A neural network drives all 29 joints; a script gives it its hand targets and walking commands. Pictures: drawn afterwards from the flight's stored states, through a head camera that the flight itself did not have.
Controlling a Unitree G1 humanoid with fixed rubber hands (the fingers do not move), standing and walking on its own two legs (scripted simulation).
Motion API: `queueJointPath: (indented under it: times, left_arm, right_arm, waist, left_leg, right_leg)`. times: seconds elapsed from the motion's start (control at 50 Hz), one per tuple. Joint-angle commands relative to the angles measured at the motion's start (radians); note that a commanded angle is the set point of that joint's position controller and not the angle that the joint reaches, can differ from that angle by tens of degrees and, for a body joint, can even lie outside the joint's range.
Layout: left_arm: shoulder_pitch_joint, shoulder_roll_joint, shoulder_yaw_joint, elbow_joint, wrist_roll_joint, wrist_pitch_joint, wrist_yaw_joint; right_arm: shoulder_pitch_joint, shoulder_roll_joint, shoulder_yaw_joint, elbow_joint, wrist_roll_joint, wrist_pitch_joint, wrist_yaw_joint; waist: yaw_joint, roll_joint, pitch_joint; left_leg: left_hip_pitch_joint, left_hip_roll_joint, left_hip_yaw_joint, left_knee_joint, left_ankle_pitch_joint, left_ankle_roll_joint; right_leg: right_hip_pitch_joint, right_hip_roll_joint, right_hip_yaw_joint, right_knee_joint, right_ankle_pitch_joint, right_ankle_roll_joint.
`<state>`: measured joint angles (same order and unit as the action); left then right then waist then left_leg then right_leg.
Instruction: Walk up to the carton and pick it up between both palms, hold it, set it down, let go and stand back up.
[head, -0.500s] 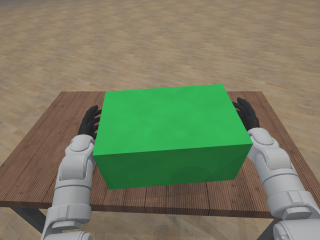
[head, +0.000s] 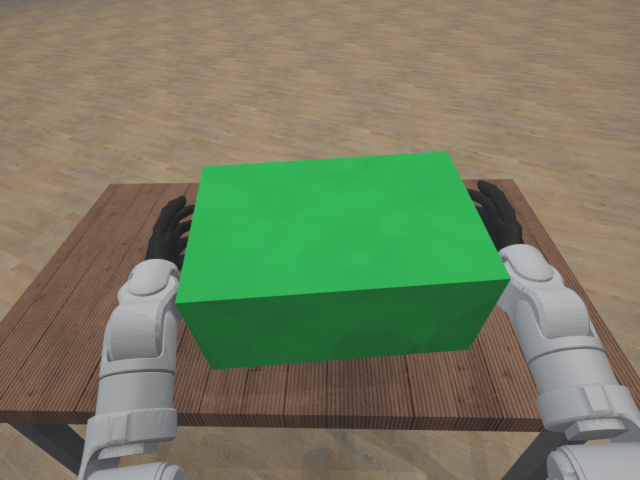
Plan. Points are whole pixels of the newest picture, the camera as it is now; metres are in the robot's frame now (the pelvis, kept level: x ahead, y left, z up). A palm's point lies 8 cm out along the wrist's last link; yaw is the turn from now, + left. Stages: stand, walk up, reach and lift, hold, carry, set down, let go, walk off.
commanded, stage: hold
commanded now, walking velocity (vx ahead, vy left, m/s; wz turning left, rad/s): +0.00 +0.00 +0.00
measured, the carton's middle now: (333, 256) +0.37 +0.01 +0.15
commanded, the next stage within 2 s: none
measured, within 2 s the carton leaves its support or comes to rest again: neither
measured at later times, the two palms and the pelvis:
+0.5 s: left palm (171, 260) +0.35 +0.20 +0.17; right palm (519, 253) +0.35 -0.20 +0.17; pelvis +0.00 +0.00 +0.00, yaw +0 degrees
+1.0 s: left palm (170, 260) +0.35 +0.20 +0.17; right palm (519, 253) +0.35 -0.20 +0.17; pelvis +0.00 +0.00 +0.00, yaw +0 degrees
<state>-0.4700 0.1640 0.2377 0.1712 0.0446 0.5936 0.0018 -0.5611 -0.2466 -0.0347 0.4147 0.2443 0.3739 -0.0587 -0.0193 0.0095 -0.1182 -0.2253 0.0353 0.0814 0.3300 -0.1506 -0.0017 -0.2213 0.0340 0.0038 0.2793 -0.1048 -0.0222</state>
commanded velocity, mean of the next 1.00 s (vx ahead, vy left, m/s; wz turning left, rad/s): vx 0.00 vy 0.00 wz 0.00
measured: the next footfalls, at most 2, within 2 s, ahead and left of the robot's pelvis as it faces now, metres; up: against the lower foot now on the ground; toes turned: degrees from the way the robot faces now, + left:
none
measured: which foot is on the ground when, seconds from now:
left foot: down 0.00-1.00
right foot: down 0.00-1.00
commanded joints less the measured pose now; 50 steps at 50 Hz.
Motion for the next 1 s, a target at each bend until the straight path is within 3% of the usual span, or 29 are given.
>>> queueJointPath:
  times: [0.0,0.06,0.1,0.14,0.18,0.2,0.26,0.28,0.3,0.32,0.36,0.38,0.4,0.42,0.44,0.48,0.54,0.56,0.58,0.7,0.72,0.74,0.76,0.8,0.84,0.86,0.9,0.94,0.98]
  left_arm:
    - [-0.696,-0.397,-0.352,-0.215,-0.115,-0.072,-0.174]
    - [-0.68,-0.404,-0.316,-0.162,-0.09,-0.048,-0.203]
    - [-0.776,-0.444,-0.396,-0.346,-0.148,-0.083,-0.193]
    - [-0.811,-0.451,-0.45,-0.445,-0.181,-0.093,-0.17]
    - [-0.77,-0.436,-0.475,-0.494,-0.209,-0.089,-0.154]
    - [-0.715,-0.427,-0.471,-0.495,-0.193,-0.079,-0.147]
    - [-0.638,-0.366,-0.374,-0.318,-0.116,-0.032,-0.165]
    - [-0.574,-0.393,-0.36,-0.324,-0.105,-0.011,-0.175]
    - [-0.622,-0.379,-0.345,-0.274,-0.086,0.0,-0.185]
    - [-0.64,-0.388,-0.339,-0.321,-0.083,-0.002,-0.189]
    - [-0.625,-0.376,-0.321,-0.257,-0.07,0.007,-0.201]
    - [-0.664,-0.406,-0.359,-0.381,-0.107,-0.011,-0.196]
    - [-0.64,-0.392,-0.337,-0.33,-0.079,0.003,-0.199]
    - [-0.692,-0.42,-0.381,-0.372,-0.109,-0.004,-0.193]
    - [-0.734,-0.398,-0.366,-0.334,-0.113,-0.01,-0.189]
    - [-0.71,-0.425,-0.396,-0.39,-0.134,-0.017,-0.184]
    - [-0.771,-0.428,-0.414,-0.366,-0.129,-0.013,-0.179]
    - [-0.709,-0.445,-0.426,-0.437,-0.151,-0.018,-0.172]
    - [-0.736,-0.435,-0.414,-0.378,-0.147,-0.019,-0.171]
    - [-0.634,-0.447,-0.413,-0.413,-0.138,0.005,-0.174]
    - [-0.687,-0.429,-0.398,-0.367,-0.126,0.008,-0.176]
    - [-0.696,-0.433,-0.391,-0.363,-0.117,0.01,-0.179]
    - [-0.722,-0.432,-0.387,-0.351,-0.115,0.009,-0.175]
    - [-0.75,-0.442,-0.411,-0.361,-0.135,-0.004,-0.178]
    - [-0.751,-0.428,-0.382,-0.32,-0.117,-0.004,-0.175]
    - [-0.724,-0.443,-0.401,-0.331,-0.129,0.007,-0.18]
    - [-0.735,-0.416,-0.374,-0.317,-0.112,0.004,-0.183]
    - [-0.776,-0.433,-0.383,-0.347,-0.114,-0.01,-0.179]
    - [-0.734,-0.443,-0.399,-0.345,-0.117,0.003,-0.177]
  right_arm:
    - [-0.744,0.513,0.295,-0.403,0.081,-0.024,0.14]
    - [-0.698,0.5,0.269,-0.299,0.053,-0.002,0.139]
    - [-0.744,0.557,0.331,-0.439,0.092,-0.025,0.144]
    - [-0.731,0.534,0.34,-0.506,0.124,-0.026,0.134]
    - [-0.741,0.531,0.368,-0.599,0.146,-0.032,0.129]
    - [-0.687,0.505,0.373,-0.602,0.15,-0.022,0.122]
    - [-0.676,0.433,0.29,-0.487,0.104,0.02,0.126]
    - [-0.661,0.457,0.327,-0.512,0.129,0.025,0.124]
    - [-0.673,0.442,0.285,-0.43,0.095,0.037,0.129]
    - [-0.675,0.466,0.305,-0.452,0.11,0.033,0.135]
    - [-0.664,0.455,0.28,-0.396,0.088,0.051,0.14]
    - [-0.701,0.507,0.332,-0.514,0.121,0.027,0.141]
    - [-0.692,0.469,0.295,-0.471,0.101,0.038,0.14]
    - [-0.72,0.5,0.322,-0.517,0.128,0.028,0.142]
    - [-0.742,0.49,0.302,-0.467,0.116,0.038,0.143]
    - [-0.754,0.526,0.353,-0.556,0.133,0.021,0.145]
    - [-0.715,0.509,0.334,-0.437,0.118,0.038,0.148]
    - [-0.716,0.516,0.347,-0.551,0.138,0.027,0.15]
    - [-0.752,0.51,0.322,-0.537,0.125,0.025,0.147]
    - [-0.673,0.498,0.364,-0.575,0.151,0.038,0.139]
    - [-0.718,0.465,0.317,-0.516,0.127,0.041,0.142]
    - [-0.669,0.487,0.323,-0.455,0.127,0.055,0.145]
    - [-0.735,0.491,0.306,-0.48,0.117,0.045,0.152]
    - [-0.767,0.512,0.309,-0.522,0.101,0.033,0.157]
    - [-0.724,0.501,0.283,-0.44,0.1,0.041,0.157]
    - [-0.729,0.492,0.291,-0.477,0.104,0.038,0.159]
    - [-0.738,0.505,0.303,-0.458,0.103,0.04,0.158]
    - [-0.744,0.527,0.314,-0.435,0.116,0.039,0.167]
    - [-0.711,0.494,0.287,-0.435,0.101,0.041,0.169]
  waist:
    - [-0.018,-0.077,-0.404]
    - [-0.027,-0.073,-0.301]
    - [-0.026,-0.06,-0.506]
    - [-0.055,-0.002,-0.57]
    - [-0.045,-0.009,-0.636]
    - [-0.055,0.013,-0.603]
    - [-0.053,-0.028,-0.396]
    - [-0.046,-0.044,-0.378]
    - [-0.05,-0.048,-0.316]
    - [-0.035,-0.041,-0.373]
    - [-0.044,-0.042,-0.258]
    - [-0.018,-0.055,-0.425]
    - [-0.042,-0.05,-0.344]
    - [-0.038,-0.027,-0.425]
    - [-0.029,-0.027,-0.394]
    - [-0.017,-0.056,-0.495]
    - [-0.037,-0.007,-0.413]
    - [-0.03,-0.043,-0.496]
    - [-0.033,-0.027,-0.45]
    - [-0.029,-0.039,-0.46]
    - [-0.037,-0.026,-0.39]
    - [-0.044,-0.018,-0.367]
    - [-0.022,-0.014,-0.387]
    - [-0.035,-0.062,-0.419]
    - [-0.04,-0.016,-0.376]
    - [-0.047,-0.018,-0.387]
    - [-0.016,-0.032,-0.361]
    - [-0.014,-0.032,-0.403]
    - [-0.048,-0.006,-0.368]
  left_leg:
    - [0.088,-0.095,-0.078,-0.05,0.17,0.015]
    - [0.066,-0.095,-0.074,-0.081,0.08,0.02]
    - [0.106,-0.096,-0.081,-0.053,0.19,0.009]
    - [0.163,-0.106,-0.096,-0.014,0.281,-0.012]
    - [0.172,-0.101,-0.097,0.014,0.356,-0.021]
    - [0.175,-0.103,-0.102,0.022,0.4,-0.03]
    - [0.132,-0.093,-0.102,-0.029,0.231,-0.011]
    - [0.114,-0.099,-0.09,-0.032,0.255,0.002]
    - [0.102,-0.092,-0.09,-0.055,0.174,0.005]
    - [0.116,-0.093,-0.083,-0.057,0.187,0.005]
    - [0.07,-0.089,-0.082,-0.081,0.117,0.008]
    - [0.116,-0.094,-0.08,-0.059,0.186,0.01]
    - [0.108,-0.095,-0.087,-0.072,0.163,0.012]
    - [0.12,-0.097,-0.085,-0.056,0.194,0.006]
    - [0.108,-0.091,-0.09,-0.059,0.154,0.007]
    - [0.135,-0.093,-0.086,-0.042,0.232,0.014]
    - [0.132,-0.096,-0.088,-0.043,0.186,-0.003]
    - [0.168,-0.087,-0.091,-0.036,0.237,0.002]
    - [0.129,-0.093,-0.092,-0.049,0.169,0.004]
    - [0.163,-0.094,-0.094,-0.027,0.305,0.01]
    - [0.145,-0.092,-0.099,-0.048,0.207,0.0]
    - [0.144,-0.09,-0.103,-0.053,0.2,0.008]
    - [0.136,-0.083,-0.093,-0.062,0.151,0.009]
    - [0.142,-0.087,-0.095,-0.064,0.127,0.017]
    - [0.122,-0.089,-0.095,-0.061,0.12,0.008]
    - [0.129,-0.085,-0.098,-0.061,0.137,0.006]
    - [0.109,-0.09,-0.084,-0.068,0.119,0.013]
    - [0.133,-0.085,-0.081,-0.072,0.115,0.012]
    - [0.139,-0.087,-0.094,-0.064,0.128,0.0]
  right_leg:
    - [0.347,-0.013,0.002,-0.016,0.287,0.042]
    - [0.328,-0.022,0.0,-0.031,0.187,0.035]
    - [0.373,-0.01,-0.002,0.002,0.297,0.033]
    - [0.379,-0.005,-0.009,0.014,0.395,0.035]
    - [0.413,0.008,-0.008,0.031,0.453,0.038]
    - [0.42,0.004,-0.003,0.034,0.491,0.037]
    - [0.345,0.001,-0.005,-0.004,0.328,0.031]
    - [0.374,-0.001,-0.002,-0.004,0.383,0.04]
    - [0.328,-0.007,-0.009,-0.013,0.283,0.039]
    - [0.347,-0.002,-0.008,-0.013,0.275,0.031]
    - [0.313,-0.01,-0.006,-0.027,0.21,0.027]
    - [0.371,-0.008,-0.005,-0.011,0.293,0.034]
    - [0.332,-0.004,-0.013,-0.026,0.253,0.03]
    - [0.351,-0.004,-0.011,-0.008,0.298,0.032]
    - [0.313,-0.002,-0.007,-0.02,0.212,0.027]
    - [0.366,0.004,-0.005,0.0,0.327,0.029]
    - [0.314,0.0,-0.016,-0.006,0.261,0.034]
    - [0.343,0.011,-0.016,0.004,0.318,0.03]
    - [0.318,0.003,-0.008,-0.012,0.244,0.029]
    - [0.362,0.005,-0.004,-0.004,0.405,0.028]
    - [0.301,0.006,-0.023,-0.015,0.269,0.028]
    - [0.297,0.0,-0.011,-0.021,0.262,0.027]
    - [0.279,0.001,-0.009,-0.026,0.188,0.021]
    - [0.28,-0.001,-0.018,-0.029,0.184,0.028]
    - [0.261,-0.004,-0.019,-0.028,0.168,0.023]
    - [0.27,-0.001,-0.019,-0.03,0.186,0.02]
    - [0.272,-0.001,-0.011,-0.033,0.165,0.023]
    - [0.266,0.0,-0.024,-0.033,0.139,0.029]
    - [0.26,0.002,-0.026,-0.033,0.153,0.015]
